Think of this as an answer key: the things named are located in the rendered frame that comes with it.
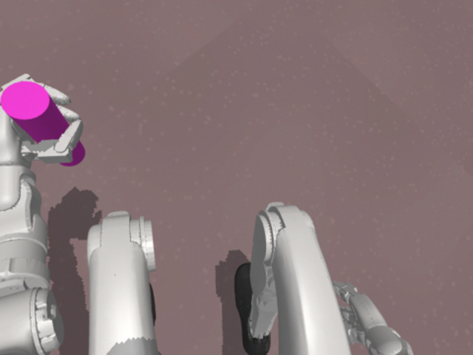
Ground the can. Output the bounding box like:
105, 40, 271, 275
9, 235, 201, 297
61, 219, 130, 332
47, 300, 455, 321
0, 81, 85, 166

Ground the left robot arm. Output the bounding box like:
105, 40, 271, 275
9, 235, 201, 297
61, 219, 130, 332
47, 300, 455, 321
0, 164, 64, 355

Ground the right robot foot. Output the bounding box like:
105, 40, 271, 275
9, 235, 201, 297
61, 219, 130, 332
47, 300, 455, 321
234, 263, 270, 355

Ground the left robot hand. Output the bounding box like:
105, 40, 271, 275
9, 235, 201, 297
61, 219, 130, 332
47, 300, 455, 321
0, 74, 84, 169

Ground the right robot arm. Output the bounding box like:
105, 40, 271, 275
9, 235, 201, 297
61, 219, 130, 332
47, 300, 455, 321
364, 325, 413, 355

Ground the right robot hand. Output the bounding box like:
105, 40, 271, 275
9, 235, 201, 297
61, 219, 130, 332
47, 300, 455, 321
332, 281, 387, 345

